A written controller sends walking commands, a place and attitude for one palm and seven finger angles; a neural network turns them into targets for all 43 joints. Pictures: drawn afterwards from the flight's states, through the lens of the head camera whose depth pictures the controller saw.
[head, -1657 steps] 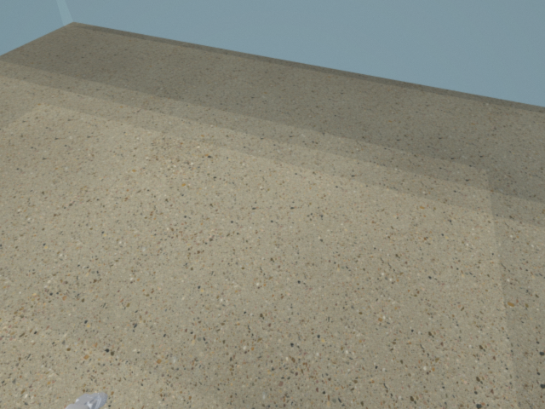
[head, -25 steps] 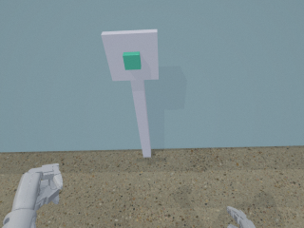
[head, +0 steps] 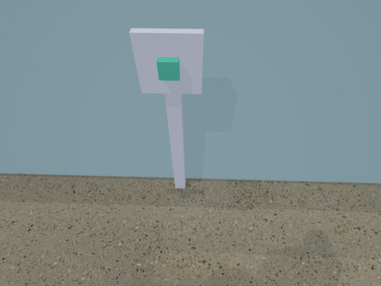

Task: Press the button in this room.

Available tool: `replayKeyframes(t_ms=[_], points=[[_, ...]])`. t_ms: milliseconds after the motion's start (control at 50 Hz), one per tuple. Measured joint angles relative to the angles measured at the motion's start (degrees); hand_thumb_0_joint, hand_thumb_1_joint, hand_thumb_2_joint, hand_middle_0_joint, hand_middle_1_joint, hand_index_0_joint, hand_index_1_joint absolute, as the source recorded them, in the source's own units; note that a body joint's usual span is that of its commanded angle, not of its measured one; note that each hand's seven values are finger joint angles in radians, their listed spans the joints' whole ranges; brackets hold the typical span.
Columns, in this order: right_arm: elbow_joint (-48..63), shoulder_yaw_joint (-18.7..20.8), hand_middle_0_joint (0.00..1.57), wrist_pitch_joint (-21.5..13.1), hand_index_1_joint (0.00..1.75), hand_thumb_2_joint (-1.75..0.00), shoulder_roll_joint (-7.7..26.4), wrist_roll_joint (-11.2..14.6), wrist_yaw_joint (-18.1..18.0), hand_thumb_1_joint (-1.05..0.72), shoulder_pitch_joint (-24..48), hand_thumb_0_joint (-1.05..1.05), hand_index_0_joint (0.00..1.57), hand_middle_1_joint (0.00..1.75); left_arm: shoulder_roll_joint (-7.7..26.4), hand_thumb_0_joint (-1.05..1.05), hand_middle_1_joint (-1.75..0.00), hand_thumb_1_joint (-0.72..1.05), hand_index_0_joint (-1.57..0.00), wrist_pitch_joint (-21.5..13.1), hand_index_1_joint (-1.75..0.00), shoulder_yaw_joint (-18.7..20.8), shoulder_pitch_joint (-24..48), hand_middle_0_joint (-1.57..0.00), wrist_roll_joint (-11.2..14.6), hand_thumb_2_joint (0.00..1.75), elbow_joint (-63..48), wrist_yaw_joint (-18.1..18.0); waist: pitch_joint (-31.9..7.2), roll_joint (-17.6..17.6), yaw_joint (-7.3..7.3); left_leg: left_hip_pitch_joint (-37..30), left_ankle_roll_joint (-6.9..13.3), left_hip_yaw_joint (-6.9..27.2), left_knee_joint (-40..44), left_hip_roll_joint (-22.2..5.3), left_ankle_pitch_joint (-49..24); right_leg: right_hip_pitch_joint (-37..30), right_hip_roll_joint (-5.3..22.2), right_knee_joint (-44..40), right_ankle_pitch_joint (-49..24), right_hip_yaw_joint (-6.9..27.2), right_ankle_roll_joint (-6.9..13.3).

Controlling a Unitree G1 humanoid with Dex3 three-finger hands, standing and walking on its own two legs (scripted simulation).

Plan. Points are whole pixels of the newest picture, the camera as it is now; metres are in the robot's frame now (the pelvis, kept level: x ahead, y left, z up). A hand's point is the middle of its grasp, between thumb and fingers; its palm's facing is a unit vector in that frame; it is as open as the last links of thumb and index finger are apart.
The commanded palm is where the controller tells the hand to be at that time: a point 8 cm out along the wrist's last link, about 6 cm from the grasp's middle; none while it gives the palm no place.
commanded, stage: let the arm hang, fingers relaxed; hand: left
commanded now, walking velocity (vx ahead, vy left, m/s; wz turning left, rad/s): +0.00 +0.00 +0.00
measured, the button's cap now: (168, 68) +0.71 +0.12 +0.07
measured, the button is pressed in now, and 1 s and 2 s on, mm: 0 0 0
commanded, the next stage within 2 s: stand and wait in 0.50 s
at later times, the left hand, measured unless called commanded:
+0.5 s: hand out of the picture -0.03 +0.15 -0.18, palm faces +0.06 -0.99 -0.15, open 7.3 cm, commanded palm none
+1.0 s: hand out of the picture -0.03 +0.16 -0.18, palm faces +0.05 -0.98 -0.16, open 7.4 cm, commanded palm none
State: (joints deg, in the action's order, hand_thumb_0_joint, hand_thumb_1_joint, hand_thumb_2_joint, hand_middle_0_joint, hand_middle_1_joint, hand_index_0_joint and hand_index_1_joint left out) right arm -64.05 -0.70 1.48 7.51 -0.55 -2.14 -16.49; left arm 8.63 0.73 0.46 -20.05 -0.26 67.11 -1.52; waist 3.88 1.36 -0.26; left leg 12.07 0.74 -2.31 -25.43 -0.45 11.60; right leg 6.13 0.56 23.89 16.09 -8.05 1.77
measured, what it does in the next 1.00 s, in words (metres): stands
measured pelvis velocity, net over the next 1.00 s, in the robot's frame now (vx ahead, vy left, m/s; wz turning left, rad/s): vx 0.00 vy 0.01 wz -0.01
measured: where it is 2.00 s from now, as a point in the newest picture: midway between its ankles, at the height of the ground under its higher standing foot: outside the picture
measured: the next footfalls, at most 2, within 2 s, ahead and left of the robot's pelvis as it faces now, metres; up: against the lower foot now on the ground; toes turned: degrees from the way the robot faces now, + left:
none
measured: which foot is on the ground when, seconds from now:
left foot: down 0.00-1.00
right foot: down 0.00-1.00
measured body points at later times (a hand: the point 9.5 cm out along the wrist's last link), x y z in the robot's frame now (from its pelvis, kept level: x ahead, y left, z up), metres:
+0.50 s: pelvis -0.01 +0.00 +0.00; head +0.00 +0.00 +0.45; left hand -0.03 +0.20 -0.17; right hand -0.05 -0.19 -0.17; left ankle +0.02 +0.11 -0.74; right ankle -0.03 -0.09 -0.74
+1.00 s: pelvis +0.00 +0.01 +0.00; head +0.01 +0.00 +0.45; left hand -0.03 +0.21 -0.16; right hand -0.02 -0.20 -0.17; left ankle +0.02 +0.11 -0.74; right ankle -0.03 -0.09 -0.74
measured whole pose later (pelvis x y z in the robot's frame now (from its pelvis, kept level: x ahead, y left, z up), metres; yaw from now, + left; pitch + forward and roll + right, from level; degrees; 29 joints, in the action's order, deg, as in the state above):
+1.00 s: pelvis +0.00 +0.01 +0.00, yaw -1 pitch -2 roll +0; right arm -66.3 -0.2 0.7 5.9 -0.7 -2.3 -16.5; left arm 6.1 -0.5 1.2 -18.0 -0.3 67.2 -2.2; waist 3.3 0.3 0.1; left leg 11.3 1.1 -3.3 -24.4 -0.2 11.2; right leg 6.1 0.9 23.7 15.8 -7.1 1.3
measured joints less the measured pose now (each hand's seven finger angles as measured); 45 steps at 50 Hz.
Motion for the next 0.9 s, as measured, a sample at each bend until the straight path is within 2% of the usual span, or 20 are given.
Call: replayKeyframes(t_ms=[120, 260, 520, 900], points=[[-1.9, 0.0, 0.20, 0.0, 0.29, -0.90, -1.3, -0.2, 0.0, -0.92, -0.3, 0.01, 0.20, 0.30, -2.2, 0.01, -0.44, 0.91, -0.31, -0.5, -0.44, -0.1, 1.3, -0.31, 0.1, 0.90, 0.6, -0.3, -0.8, 0.3, 0.19, -0.8, 0.1, -0.4, 0.8, 0.1, -0.5, -0.2, 0.1, 0.1, -0.2, 0.4, 0.0], [-2.5, 0.2, 0.20, -0.4, 0.29, -0.90, -2.7, -0.3, 0.1, -0.91, -1.4, 0.01, 0.20, 0.30, -3.5, 0.00, -0.33, 0.91, -0.23, -1.0, -0.34, 0.1, 2.5, -0.22, 0.1, 0.90, 0.0, -0.5, -1.7, -0.5, 0.73, -0.6, -0.1, -0.7, 0.6, -0.2, -0.6, 0.2, -0.1, 0.5, -0.2, 0.7, 0.2], [-2.8, 0.5, 0.20, -0.4, 0.29, -0.90, -3.1, -0.3, -0.2, -0.91, -2.8, 0.00, 0.20, 0.30, -3.2, 0.00, -0.30, 0.91, -0.20, -1.1, -0.30, 0.8, 2.2, -0.20, 0.1, 0.90, -0.2, -0.7, -1.2, -1.3, 0.85, 0.1, -0.1, -0.4, -0.2, -0.3, -0.3, 0.5, -0.2, 0.6, -0.2, 0.4, 0.3], [-2.1, 0.5, 0.20, -0.7, 0.29, -0.90, -2.1, -0.3, -0.2, -0.91, -0.4, 0.01, 0.20, 0.30, -2.6, 0.00, -0.30, 0.91, -0.20, -1.1, -0.30, 0.8, 1.4, -0.20, 0.0, 0.90, 0.3, -0.7, -0.5, -1.0, 0.34, -0.3, 0.3, -0.9, 0.7, 0.1, -0.4, 0.3, 0.2, 0.0, -0.4, 0.9, -0.3]])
